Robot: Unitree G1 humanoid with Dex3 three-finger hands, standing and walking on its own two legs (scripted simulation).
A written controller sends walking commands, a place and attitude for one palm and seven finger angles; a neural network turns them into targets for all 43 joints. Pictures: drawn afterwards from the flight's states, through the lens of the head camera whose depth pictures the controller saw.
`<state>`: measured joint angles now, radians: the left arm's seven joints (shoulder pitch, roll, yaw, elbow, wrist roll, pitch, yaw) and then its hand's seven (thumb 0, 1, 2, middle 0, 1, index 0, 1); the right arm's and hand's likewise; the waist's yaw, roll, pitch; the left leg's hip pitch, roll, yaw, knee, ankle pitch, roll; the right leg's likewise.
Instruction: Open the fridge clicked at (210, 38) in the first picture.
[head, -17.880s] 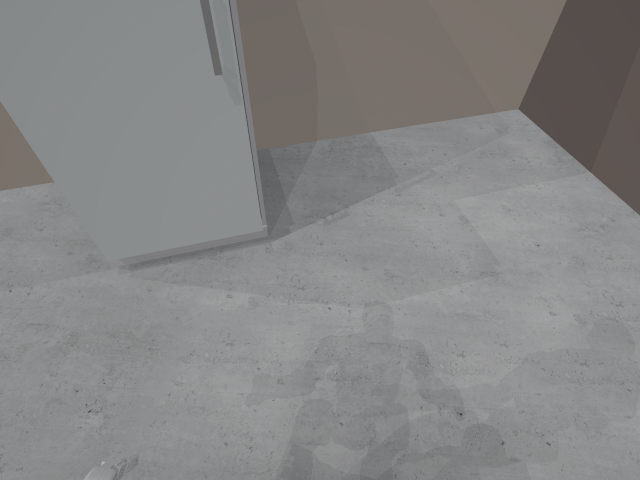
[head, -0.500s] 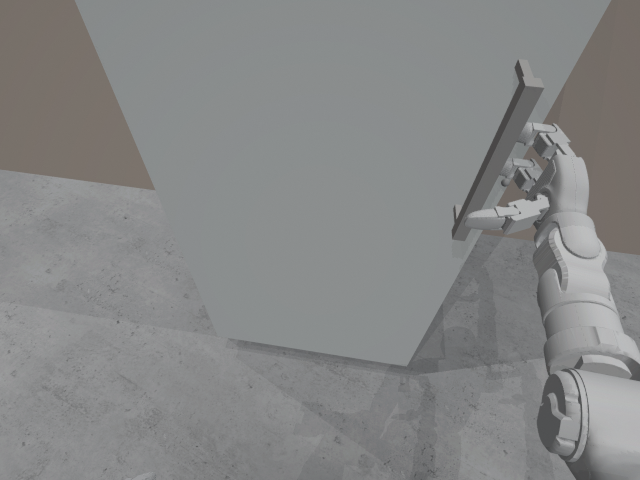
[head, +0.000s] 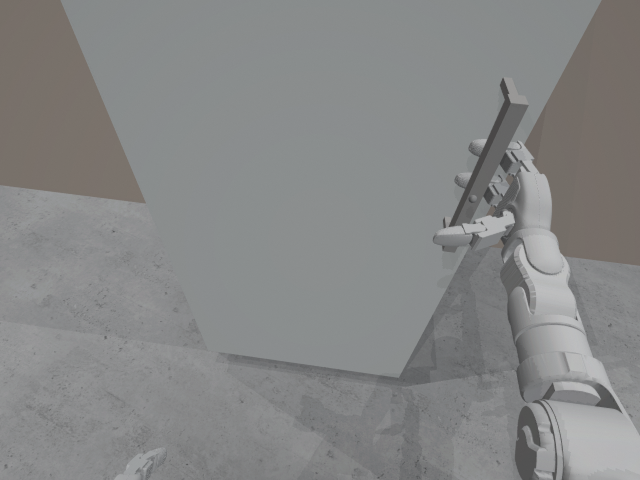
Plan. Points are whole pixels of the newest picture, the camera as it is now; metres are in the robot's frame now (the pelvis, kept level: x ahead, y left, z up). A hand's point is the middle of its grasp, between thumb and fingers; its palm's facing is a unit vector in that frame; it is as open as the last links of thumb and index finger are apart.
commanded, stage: slide the fingers in behind the handle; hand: right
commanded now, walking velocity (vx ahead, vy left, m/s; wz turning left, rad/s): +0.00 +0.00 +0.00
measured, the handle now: (474, 176) +0.49 -0.15 +0.14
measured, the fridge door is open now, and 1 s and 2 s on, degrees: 0 0 0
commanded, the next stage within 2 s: grip the handle and tug to test in 0.94 s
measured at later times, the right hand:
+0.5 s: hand (457, 194) +0.44 -0.12 +0.15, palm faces +0.03 +1.00 +0.01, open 14.0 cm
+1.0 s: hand (463, 199) +0.43 -0.12 +0.15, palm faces +0.02 +1.00 +0.01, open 14.0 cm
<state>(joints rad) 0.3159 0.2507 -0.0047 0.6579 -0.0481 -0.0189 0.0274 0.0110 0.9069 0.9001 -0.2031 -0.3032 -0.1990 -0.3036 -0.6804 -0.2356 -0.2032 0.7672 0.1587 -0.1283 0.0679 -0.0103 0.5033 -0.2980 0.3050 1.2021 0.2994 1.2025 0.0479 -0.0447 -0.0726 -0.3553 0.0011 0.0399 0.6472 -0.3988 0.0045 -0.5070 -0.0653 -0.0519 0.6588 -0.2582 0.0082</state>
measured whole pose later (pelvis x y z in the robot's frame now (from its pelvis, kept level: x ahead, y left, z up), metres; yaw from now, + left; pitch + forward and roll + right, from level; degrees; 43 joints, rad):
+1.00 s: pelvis +0.00 +0.00 +0.00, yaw +0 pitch +6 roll +1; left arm 0.31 0.25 0.00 0.67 -0.05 -0.01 0.03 0.01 0.91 0.90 -0.20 -0.30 -0.20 -0.30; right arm -0.67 -0.21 -0.17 0.75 0.16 -0.13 0.04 -0.01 0.50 -0.30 0.30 1.20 0.30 1.20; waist 0.04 -0.04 -0.07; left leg -0.34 0.00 0.04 0.63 -0.39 0.01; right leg -0.49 -0.06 -0.04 0.64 -0.25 0.01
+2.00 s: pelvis -0.01 +0.00 +0.00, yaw +0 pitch +6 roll +1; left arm 0.31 0.25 0.00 0.68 -0.04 -0.02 0.03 0.01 0.91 0.90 -0.20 -0.30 -0.20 -0.30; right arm -0.71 -0.21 -0.18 0.80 0.15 -0.14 0.03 0.01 -0.73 -0.85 0.43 1.40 0.42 1.38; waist 0.05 -0.04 -0.06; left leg -0.35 0.00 0.04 0.63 -0.39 0.01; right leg -0.50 -0.06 -0.04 0.65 -0.24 0.01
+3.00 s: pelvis +0.05 +0.00 +0.01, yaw +2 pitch +5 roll +0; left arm 0.25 0.23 -0.01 0.55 -0.04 0.05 0.01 0.01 0.91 0.90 -0.20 -0.30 -0.20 -0.30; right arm -0.25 -0.18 -0.16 0.17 0.19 0.10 0.02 0.02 -0.80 -0.80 0.24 1.34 0.24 1.32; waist 0.04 -0.04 -0.09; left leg -0.20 0.00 0.00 0.53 -0.38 0.00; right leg -0.32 -0.06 -0.09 0.53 -0.28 0.01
